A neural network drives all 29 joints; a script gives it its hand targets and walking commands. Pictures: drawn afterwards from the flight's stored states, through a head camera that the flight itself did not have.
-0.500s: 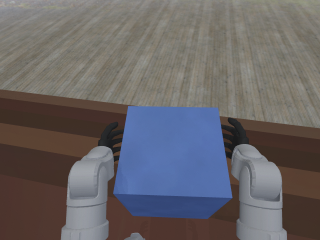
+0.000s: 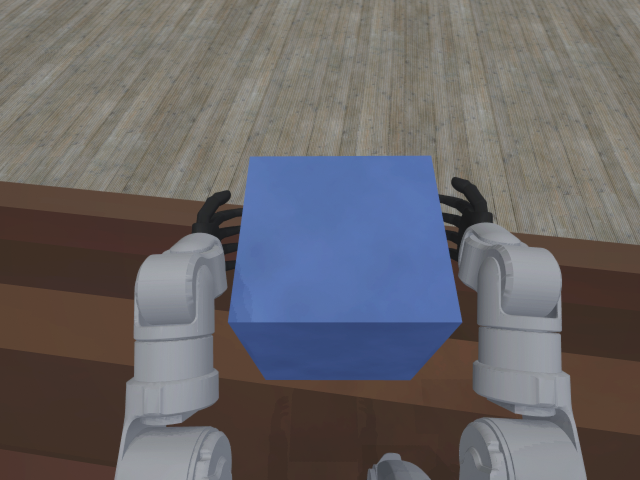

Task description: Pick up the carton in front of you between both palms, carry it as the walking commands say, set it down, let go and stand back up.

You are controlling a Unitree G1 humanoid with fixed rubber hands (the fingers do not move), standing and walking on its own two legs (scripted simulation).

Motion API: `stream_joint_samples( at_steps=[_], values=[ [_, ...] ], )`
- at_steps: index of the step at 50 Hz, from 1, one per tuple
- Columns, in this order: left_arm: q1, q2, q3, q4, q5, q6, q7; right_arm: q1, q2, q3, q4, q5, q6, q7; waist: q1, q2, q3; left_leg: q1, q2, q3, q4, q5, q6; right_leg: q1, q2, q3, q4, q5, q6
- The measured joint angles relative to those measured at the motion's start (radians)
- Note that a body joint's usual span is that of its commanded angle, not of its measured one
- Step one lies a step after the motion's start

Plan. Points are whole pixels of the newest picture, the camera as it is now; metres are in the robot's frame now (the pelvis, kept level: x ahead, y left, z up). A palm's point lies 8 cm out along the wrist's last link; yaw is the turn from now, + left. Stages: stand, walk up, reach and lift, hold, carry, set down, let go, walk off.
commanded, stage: carry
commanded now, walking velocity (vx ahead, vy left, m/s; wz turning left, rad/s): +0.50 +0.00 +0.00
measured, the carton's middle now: (338, 280) +0.37 -0.01 +0.03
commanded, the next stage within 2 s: none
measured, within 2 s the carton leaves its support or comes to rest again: neither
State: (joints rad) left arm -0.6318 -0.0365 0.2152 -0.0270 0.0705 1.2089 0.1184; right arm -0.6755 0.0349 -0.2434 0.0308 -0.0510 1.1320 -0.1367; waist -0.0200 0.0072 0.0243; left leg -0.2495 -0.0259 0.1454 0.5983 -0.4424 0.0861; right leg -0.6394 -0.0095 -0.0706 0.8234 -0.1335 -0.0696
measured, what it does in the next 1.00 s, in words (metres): goes down: right foot, then left foot 0.13 m lower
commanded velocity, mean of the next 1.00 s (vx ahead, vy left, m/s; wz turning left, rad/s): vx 0.50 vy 0.00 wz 0.00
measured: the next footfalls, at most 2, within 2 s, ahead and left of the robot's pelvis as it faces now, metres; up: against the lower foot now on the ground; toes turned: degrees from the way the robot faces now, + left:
right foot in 0.04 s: +0.13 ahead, -0.09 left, +0.00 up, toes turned -3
left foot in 0.46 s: +0.46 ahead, +0.07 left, -0.13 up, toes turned -1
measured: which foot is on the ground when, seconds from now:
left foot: down 0.00-0.06, up 0.08-0.44, down 0.46-0.82, up 0.84-1.00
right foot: up 0.00-0.02, down 0.04-0.44, up 0.46-0.80, down 0.82-1.00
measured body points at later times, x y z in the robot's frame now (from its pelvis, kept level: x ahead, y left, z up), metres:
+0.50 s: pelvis +0.36 +0.01 -0.13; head +0.33 +0.01 +0.32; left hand +0.73 +0.15 +0.02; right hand +0.71 -0.15 +0.03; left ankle +0.43 +0.06 -0.85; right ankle +0.19 -0.10 -0.69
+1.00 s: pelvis +0.71 -0.02 -0.29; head +0.75 -0.01 +0.16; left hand +1.05 +0.16 -0.23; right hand +1.09 -0.14 -0.22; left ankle +0.75 +0.11 -0.94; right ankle +0.66 -0.08 -0.99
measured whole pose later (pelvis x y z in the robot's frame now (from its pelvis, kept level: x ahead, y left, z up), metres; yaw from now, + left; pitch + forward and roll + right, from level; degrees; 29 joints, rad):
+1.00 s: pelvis +0.71 -0.02 -0.29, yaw -1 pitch +5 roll -1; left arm -0.54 -0.02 0.15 0.09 0.03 1.13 0.15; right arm -0.57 0.04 -0.23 0.11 -0.08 1.08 -0.12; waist 0.11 0.00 0.01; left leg -0.73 0.01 -0.05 1.16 -0.39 0.02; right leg -0.41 0.12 -0.05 0.82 -0.50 -0.13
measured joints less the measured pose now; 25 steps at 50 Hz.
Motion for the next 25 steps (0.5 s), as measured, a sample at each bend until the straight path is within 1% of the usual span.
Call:
stream_joint_samples(
  at_steps=[1, 2, 3, 4, 5, 6, 7, 8, 10, 11, 12, 13, 14, 15, 17, 19, 20, 21, 22, 23, 24, 25],
  values=[
    [0.003, -0.001, -0.002, -0.002, -0.001, 0.000, 0.000, 0.006, 0.000, 0.002, -0.009, -0.002, 0.005, 0.001, 0.013, 0.003, -0.011, 0.002, 0.002, 0.001, 0.052, -0.029, -0.002, 0.027, 0.010, -0.012, -0.022, -0.011, -0.011],
    [0.002, -0.004, -0.006, 0.003, -0.001, 0.000, 0.000, 0.013, -0.004, 0.003, -0.018, -0.005, 0.011, 0.003, 0.030, 0.005, -0.022, -0.011, 0.007, 0.003, 0.138, -0.048, -0.005, 0.073, 0.019, -0.024, -0.068, -0.011, -0.021],
    [-0.001, -0.011, -0.011, 0.013, 0.003, -0.002, 0.000, 0.019, -0.013, 0.004, -0.024, -0.006, 0.019, 0.006, 0.051, 0.018, -0.029, -0.046, 0.025, -0.003, 0.260, -0.009, -0.011, 0.112, 0.032, -0.029, -0.077, -0.097, -0.024],
    [-0.004, -0.014, -0.015, 0.024, 0.007, -0.004, 0.000, 0.023, -0.019, 0.005, -0.022, -0.007, 0.023, 0.009, 0.072, 0.027, -0.036, -0.098, 0.026, -0.037, 0.401, 0.001, -0.021, 0.132, 0.045, -0.030, -0.065, -0.187, -0.026],
    [-0.004, -0.014, -0.018, 0.037, 0.008, -0.003, 0.000, 0.028, -0.020, 0.005, -0.015, -0.011, 0.026, 0.012, 0.090, 0.028, -0.038, -0.153, 0.015, -0.077, 0.530, -0.021, -0.026, 0.147, 0.054, -0.030, -0.054, -0.238, -0.027],
    [-0.001, -0.012, -0.022, 0.053, 0.005, 0.000, 0.000, 0.034, -0.017, 0.003, -0.009, -0.017, 0.031, 0.013, 0.104, 0.023, -0.039, -0.206, 0.004, -0.109, 0.627, -0.036, -0.029, 0.166, 0.059, -0.030, -0.054, -0.260, -0.025],
    [0.004, -0.008, -0.026, 0.066, -0.001, 0.003, 0.000, 0.041, -0.009, -0.002, -0.006, -0.026, 0.038, 0.013, 0.117, 0.015, -0.039, -0.255, -0.002, -0.130, 0.682, -0.035, -0.032, 0.187, 0.062, -0.028, -0.063, -0.264, -0.016],
    [0.009, -0.001, -0.031, 0.077, -0.011, 0.005, 0.001, 0.046, 0.000, -0.006, -0.004, -0.036, 0.045, 0.013, 0.127, 0.006, -0.038, -0.299, -0.002, -0.144, 0.689, -0.026, -0.036, 0.210, 0.064, -0.025, -0.075, -0.272, -0.020],
    [0.013, 0.014, -0.042, 0.090, -0.032, 0.003, 0.002, 0.049, 0.012, -0.012, -0.008, -0.053, 0.054, 0.014, 0.139, -0.004, -0.028, -0.365, 0.011, -0.159, 0.595, -0.007, -0.049, 0.258, 0.064, -0.019, -0.106, -0.294, -0.030],
    [0.009, 0.020, -0.048, 0.094, -0.041, 0.000, 0.004, 0.047, 0.013, -0.015, -0.013, -0.058, 0.056, 0.015, 0.143, -0.004, -0.022, -0.395, 0.021, -0.161, 0.547, 0.031, -0.051, 0.278, 0.064, -0.018, -0.114, -0.300, -0.031],
    [0.002, 0.024, -0.053, 0.099, -0.049, -0.004, 0.006, 0.045, 0.013, -0.018, -0.020, -0.061, 0.056, 0.016, 0.146, -0.003, -0.016, -0.424, 0.030, -0.163, 0.513, 0.095, -0.049, 0.295, 0.063, -0.017, -0.113, -0.301, -0.029],
    [-0.007, 0.028, -0.058, 0.101, -0.055, -0.009, 0.009, 0.045, 0.012, -0.021, -0.030, -0.063, 0.056, 0.017, 0.149, -0.001, -0.011, -0.447, 0.039, -0.166, 0.468, 0.183, -0.047, 0.311, 0.062, -0.015, -0.105, -0.304, -0.025],
    [-0.015, 0.029, -0.063, 0.103, -0.059, -0.013, 0.011, 0.045, 0.010, -0.023, -0.042, -0.065, 0.055, 0.019, 0.152, 0.002, -0.008, -0.459, 0.046, -0.167, 0.402, 0.299, -0.045, 0.326, 0.061, -0.013, -0.090, -0.312, -0.019],
    [-0.023, 0.029, -0.066, 0.105, -0.060, -0.017, 0.012, 0.046, 0.008, -0.026, -0.052, -0.066, 0.055, 0.021, 0.154, 0.005, -0.008, -0.456, 0.050, -0.165, 0.309, 0.422, -0.045, 0.345, 0.061, -0.009, -0.074, -0.330, -0.013],
    [-0.035, 0.027, -0.067, 0.111, -0.058, -0.021, 0.012, 0.047, 0.005, -0.029, -0.061, -0.069, 0.055, 0.024, 0.157, 0.015, -0.022, -0.420, 0.050, -0.151, 0.105, 0.639, -0.045, 0.389, 0.062, 0.002, -0.037, -0.410, -0.004],
    [-0.043, 0.027, -0.065, 0.125, -0.054, -0.019, 0.012, 0.043, 0.003, -0.028, -0.047, -0.073, 0.054, 0.028, 0.148, 0.031, -0.050, -0.363, 0.044, -0.123, -0.030, 0.799, -0.041, 0.423, 0.068, 0.005, 0.041, -0.497, 0.008],
    [-0.045, 0.029, -0.062, 0.136, -0.053, -0.016, 0.011, 0.040, 0.003, -0.026, -0.030, -0.075, 0.052, 0.029, 0.131, 0.038, -0.062, -0.325, 0.038, -0.106, -0.053, 0.845, -0.033, 0.431, 0.066, -0.001, 0.114, -0.501, 0.027],
    [-0.045, 0.036, -0.058, 0.148, -0.052, -0.011, 0.008, 0.035, 0.006, -0.020, -0.005, -0.079, 0.050, 0.028, 0.105, 0.038, -0.074, -0.271, 0.029, -0.086, -0.073, 0.855, -0.022, 0.432, 0.055, -0.012, 0.209, -0.408, 0.045],
    [-0.044, 0.048, -0.051, 0.157, -0.053, -0.002, 0.002, 0.021, 0.009, -0.009, 0.024, -0.085, 0.050, 0.028, 0.073, 0.040, -0.089, -0.202, 0.021, -0.071, -0.107, 0.838, -0.004, 0.417, 0.047, -0.018, 0.337, -0.319, 0.054],
    [-0.050, 0.062, -0.046, 0.168, -0.051, 0.005, -0.004, 0.002, 0.012, 0.002, 0.055, -0.089, 0.050, 0.023, 0.037, 0.035, -0.108, -0.150, 0.012, -0.061, -0.098, 0.691, -0.002, 0.380, 0.044, -0.008, 0.485, -0.342, 0.050],
    [-0.068, 0.068, -0.040, 0.190, -0.048, 0.005, -0.009, -0.015, 0.004, 0.009, 0.080, -0.086, 0.047, 0.020, 0.000, 0.022, -0.118, -0.150, -0.006, -0.055, -0.077, 0.558, 0.000, 0.330, 0.046, 0.017, 0.594, -0.358, 0.041],
    [-0.078, 0.070, -0.034, 0.213, -0.040, 0.003, -0.011, -0.017, -0.003, 0.016, 0.111, -0.074, 0.036, 0.015, -0.023, -0.022, -0.111, -0.190, -0.039, -0.034, 0.025, 0.519, 0.014, 0.276, 0.035, 0.075, 0.654, -0.345, 0.034]
  ],
)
